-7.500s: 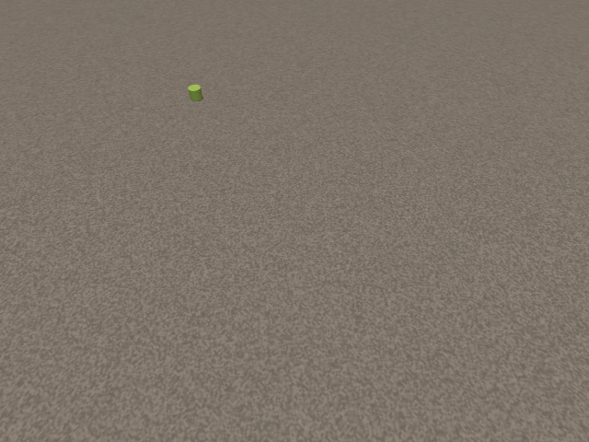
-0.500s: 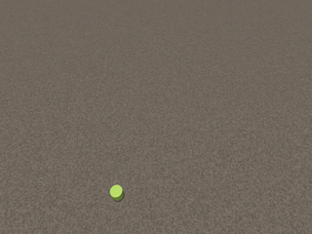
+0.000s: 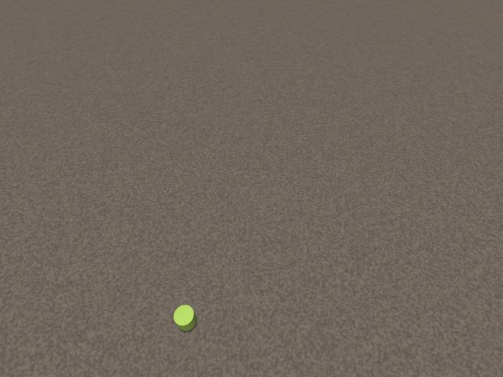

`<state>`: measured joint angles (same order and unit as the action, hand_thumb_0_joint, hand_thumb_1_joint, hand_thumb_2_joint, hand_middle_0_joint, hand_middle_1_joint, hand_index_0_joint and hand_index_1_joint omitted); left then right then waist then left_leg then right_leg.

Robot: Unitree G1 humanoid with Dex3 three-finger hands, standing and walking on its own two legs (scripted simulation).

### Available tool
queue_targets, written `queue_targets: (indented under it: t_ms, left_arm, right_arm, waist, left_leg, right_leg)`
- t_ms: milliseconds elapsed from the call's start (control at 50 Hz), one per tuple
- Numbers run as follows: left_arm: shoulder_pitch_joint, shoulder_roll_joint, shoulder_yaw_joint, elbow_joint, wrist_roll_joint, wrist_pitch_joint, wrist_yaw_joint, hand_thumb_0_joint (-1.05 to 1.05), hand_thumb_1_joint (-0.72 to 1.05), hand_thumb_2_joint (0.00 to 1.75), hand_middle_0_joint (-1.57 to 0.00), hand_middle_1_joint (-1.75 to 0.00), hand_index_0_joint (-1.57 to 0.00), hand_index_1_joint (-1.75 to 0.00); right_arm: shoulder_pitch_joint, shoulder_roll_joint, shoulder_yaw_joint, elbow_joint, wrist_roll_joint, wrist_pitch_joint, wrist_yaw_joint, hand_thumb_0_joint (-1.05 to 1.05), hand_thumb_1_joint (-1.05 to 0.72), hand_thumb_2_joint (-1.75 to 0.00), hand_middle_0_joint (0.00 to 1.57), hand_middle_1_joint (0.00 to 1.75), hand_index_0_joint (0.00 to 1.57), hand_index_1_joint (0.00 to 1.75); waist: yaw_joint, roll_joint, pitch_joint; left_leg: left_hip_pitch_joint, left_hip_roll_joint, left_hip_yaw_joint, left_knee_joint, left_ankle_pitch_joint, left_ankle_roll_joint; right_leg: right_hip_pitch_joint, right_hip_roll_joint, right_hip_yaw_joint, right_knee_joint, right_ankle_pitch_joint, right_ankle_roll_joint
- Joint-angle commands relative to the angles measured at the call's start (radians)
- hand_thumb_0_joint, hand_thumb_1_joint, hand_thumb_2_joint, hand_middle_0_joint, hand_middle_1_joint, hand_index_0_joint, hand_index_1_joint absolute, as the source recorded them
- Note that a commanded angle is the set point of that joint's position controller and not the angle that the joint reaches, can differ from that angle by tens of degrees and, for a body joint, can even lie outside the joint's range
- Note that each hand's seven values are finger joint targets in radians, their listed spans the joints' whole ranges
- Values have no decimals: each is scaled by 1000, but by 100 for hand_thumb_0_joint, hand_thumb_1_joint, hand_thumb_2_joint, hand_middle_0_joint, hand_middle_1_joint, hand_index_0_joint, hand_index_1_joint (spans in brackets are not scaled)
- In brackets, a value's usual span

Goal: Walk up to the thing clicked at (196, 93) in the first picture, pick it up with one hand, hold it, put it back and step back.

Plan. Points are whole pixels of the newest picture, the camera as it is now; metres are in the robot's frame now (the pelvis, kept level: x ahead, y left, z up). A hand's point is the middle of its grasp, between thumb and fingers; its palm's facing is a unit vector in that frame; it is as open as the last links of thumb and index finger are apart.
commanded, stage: stand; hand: left
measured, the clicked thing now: (185, 317) +0.44 +0.27 -0.75
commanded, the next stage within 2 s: none
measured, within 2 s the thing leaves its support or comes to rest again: neither
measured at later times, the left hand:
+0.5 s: hand out of the picture +0.07 +0.26 -0.16, palm faces -0.02 -0.94 -0.34, open 7.4 cm
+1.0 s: hand out of the picture +0.06 +0.25 -0.16, palm faces -0.04 -0.94 -0.34, open 7.4 cm
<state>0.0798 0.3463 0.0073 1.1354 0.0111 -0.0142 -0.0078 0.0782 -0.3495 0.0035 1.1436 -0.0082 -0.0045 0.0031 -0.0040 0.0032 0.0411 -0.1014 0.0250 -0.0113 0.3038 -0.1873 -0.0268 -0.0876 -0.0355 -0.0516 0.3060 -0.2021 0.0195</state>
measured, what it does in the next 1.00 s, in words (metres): stands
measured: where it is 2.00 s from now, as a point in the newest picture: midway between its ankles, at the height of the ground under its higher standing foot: outside the picture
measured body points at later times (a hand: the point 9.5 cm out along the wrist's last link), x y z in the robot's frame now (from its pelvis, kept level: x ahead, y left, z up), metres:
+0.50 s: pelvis +0.00 +0.00 +0.00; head +0.01 +0.00 +0.45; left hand +0.07 +0.30 -0.13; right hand +0.08 -0.30 -0.13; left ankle -0.02 +0.14 -0.75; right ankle -0.02 -0.13 -0.75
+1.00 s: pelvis -0.01 +0.00 +0.00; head +0.00 +0.00 +0.45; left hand +0.06 +0.30 -0.13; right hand +0.05 -0.30 -0.14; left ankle -0.02 +0.14 -0.75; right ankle -0.02 -0.13 -0.75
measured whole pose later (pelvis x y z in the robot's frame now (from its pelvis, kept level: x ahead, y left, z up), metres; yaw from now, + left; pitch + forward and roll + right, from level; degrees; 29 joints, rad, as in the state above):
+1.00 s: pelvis -0.01 +0.00 +0.00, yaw -1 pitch -2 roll +0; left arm 0.12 0.35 0.00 1.13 0.01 -0.01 -0.01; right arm 0.12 -0.35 0.00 1.15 -0.01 0.00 0.00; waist 0.00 0.00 0.05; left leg -0.10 0.02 0.00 0.30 -0.17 -0.03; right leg -0.10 -0.04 -0.04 0.32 -0.19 0.02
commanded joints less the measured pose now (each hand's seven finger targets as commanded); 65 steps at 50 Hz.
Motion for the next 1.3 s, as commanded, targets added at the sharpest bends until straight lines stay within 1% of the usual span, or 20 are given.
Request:
queue_targets:
  t_ms: [0, 40, 100, 200, 300, 360, 480, 500, 580, 660, 760, 780, 860, 940, 1000, 1020, 1040, 1140, 1180, 1280]
  left_arm:
    - [-24, 219, 42, -51, -2, -17, 19, 0, 90, 90, -20, -30, -20, -30]
    - [-29, 220, 43, -53, -4, -16, 19, 0, 90, 90, -20, -30, -20, -30]
    - [-26, 215, 41, -56, -5, -16, 19, 0, 90, 90, -20, -30, -20, -30]
    - [-20, 219, 41, -56, -3, -17, 19, 0, 90, 90, -20, -30, -20, -30]
    - [-14, 214, 42, -58, -2, -14, 18, 0, 90, 90, -20, -30, -20, -30]
    - [-12, 217, 41, -57, -4, -13, 17, 0, 90, 90, -20, -30, -20, -30]
    - [-2, 215, 40, -56, -1, -12, 17, 0, 90, 90, -20, -30, -20, -30]
    - [-4, 217, 40, -55, -2, -12, 18, 0, 90, 90, -20, -30, -20, -30]
    - [-2, 213, 38, -58, -4, -14, 16, 0, 90, 90, -20, -30, -20, -30]
    - [-10, 221, 40, -59, -2, -12, 16, 0, 90, 90, -20, -30, -20, -30]
    - [5, 222, 39, -57, -1, -14, 15, 0, 90, 90, -20, -30, -20, -30]
    - [-2, 224, 39, -56, -4, -14, 14, 0, 90, 90, -20, -30, -20, -30]
    - [3, 221, 38, -60, -4, -12, 14, 0, 90, 90, -20, -30, -20, -30]
    - [8, 219, 35, -59, -2, -12, 15, 0, 90, 90, -20, -30, -20, -30]
    - [9, 224, 34, -60, -2, -15, 15, 0, 90, 90, -20, -30, -20, -30]
    - [11, 218, 32, -57, -2, -15, 15, 0, 90, 90, -20, -30, -20, -30]
    - [7, 223, 33, -60, -2, -16, 15, 0, 90, 90, -20, -30, -20, -30]
    - [6, 221, 34, -59, -3, -15, 16, 0, 90, 90, -20, -30, -20, -30]
    - [11, 220, 33, -57, -4, -15, 15, 0, 90, 90, -20, -30, -20, -30]
    - [9, 226, 33, -60, -5, -17, 17, 0, 90, 90, -20, -30, -20, -30]
  right_arm:
    - [-48, -209, -38, -64, 0, -23, -14, 0, -90, -90, 20, 30, 20, 30]
    - [-34, -209, -37, -61, 1, -23, -15, 0, -90, -90, 20, 30, 20, 30]
    - [-34, -214, -37, -62, 0, -27, -15, 0, -90, -90, 20, 30, 20, 30]
    - [-26, -209, -37, -65, 2, -24, -15, 0, -90, -90, 20, 30, 20, 30]
    - [-27, -219, -39, -64, 1, -26, -17, 0, -90, -90, 20, 30, 20, 30]
    - [-24, -212, -34, -63, 1, -27, -16, 0, -90, -90, 20, 30, 20, 30]
    - [-27, -213, -36, -66, 1, -27, -17, 0, -90, -90, 20, 30, 20, 30]
    - [-19, -211, -35, -66, 2, -26, -15, 0, -90, -90, 20, 30, 20, 30]
    - [-26, -216, -37, -66, 0, -25, -13, 0, -90, -90, 20, 30, 20, 30]
    - [-13, -210, -37, -64, -2, -24, -12, 0, -90, -90, 20, 30, 20, 30]
    - [-12, -215, -39, -65, -2, -25, -11, 0, -90, -90, 20, 30, 20, 30]
    - [-8, -208, -36, -62, -2, -26, -11, 0, -90, -90, 20, 30, 20, 30]
    - [-5, -215, -38, -59, -2, -26, -12, 0, -90, -90, 20, 30, 20, 30]
    - [-3, -215, -36, -59, -2, -27, -12, 0, -90, -90, 20, 30, 20, 30]
    - [-1, -214, -37, -61, -2, -26, -11, 0, -90, -90, 20, 30, 20, 30]
    - [-3, -218, -38, -59, -1, -25, -11, 0, -90, -90, 20, 30, 20, 30]
    - [0, -216, -38, -60, -3, -24, -12, 0, -90, -90, 20, 30, 20, 30]
    - [13, -217, -37, -56, -4, -24, -11, 0, -90, -90, 20, 30, 20, 30]
    - [-2, -220, -38, -59, -1, -24, -10, 0, -90, -90, 20, 30, 20, 30]
    - [3, -214, -38, -60, -1, -25, -10, 0, -90, -90, 20, 30, 20, 30]
  waist:
    - [8, -9, -96]
    - [2, -11, -94]
    - [4, 11, -103]
    - [1, -6, -102]
    - [7, 10, -109]
    - [6, 11, -82]
    - [9, -6, -79]
    - [4, -5, -70]
    - [7, -3, -61]
    - [2, -2, -58]
    - [6, -7, -71]
    - [3, -3, -59]
    - [6, 11, -66]
    - [8, 7, -69]
    - [6, -11, -65]
    - [7, -2, -53]
    - [5, -15, -63]
    - [2, 2, -58]
    - [7, 1, -57]
    - [7, -8, -81]
  left_leg:
    - [25, 116, -67, -16, 267, 32]
    - [23, 113, -65, -23, 257, 30]
    - [26, 116, -63, -19, 299, 29]
    - [29, 115, -61, -19, 270, 34]
    - [42, 117, -55, -14, 299, 36]
    - [26, 113, -56, -28, 259, 32]
    - [38, 115, -59, -27, 250, 37]
    - [27, 113, -64, -38, 224, 33]
    - [23, 110, -62, -37, 207, 33]
    - [3, 107, -62, -43, 154, 36]
    - [11, 111, -66, -38, 169, 40]
    - [6, 107, -67, -44, 179, 33]
    - [4, 109, -68, -45, 155, 33]
    - [9, 112, -70, -41, 180, 34]
    - [11, 113, -70, -40, 178, 35]
    - [4, 110, -69, -40, 154, 36]
    - [13, 112, -68, -35, 171, 35]
    - [-14, 106, -65, -45, 138, 36]
    - [6, 108, -68, -41, 135, 35]
    - [17, 113, -67, -30, 201, 37]
  right_leg:
    - [31, -115, 74, -34, 229, -25]
    - [30, -115, 79, -35, 222, -29]
    - [44, -116, 76, -27, 260, -29]
    - [42, -117, 79, -34, 243, -29]
    - [47, -120, 81, -28, 269, -35]
    - [33, -115, 84, -35, 224, -30]
    - [13, -116, 85, -37, 210, -30]
    - [9, -110, 81, -41, 181, -29]
    - [0, -111, 87, -48, 168, -28]
    - [8, -114, 92, -50, 139, -33]
    - [10, -113, 91, -44, 148, -33]
    - [2, -112, 93, -46, 148, -33]
    - [1, -111, 95, -45, 127, -35]
    - [3, -111, 93, -39, 147, -34]
    - [-6, -109, 89, -43, 140, -31]
    - [-16, -109, 94, -52, 124, -29]
    - [-9, -111, 94, -46, 141, -32]
    - [3, -114, 100, -48, 138, -32]
    - [-15, -111, 99, -50, 115, -31]
    - [10, -114, 95, -39, 177, -34]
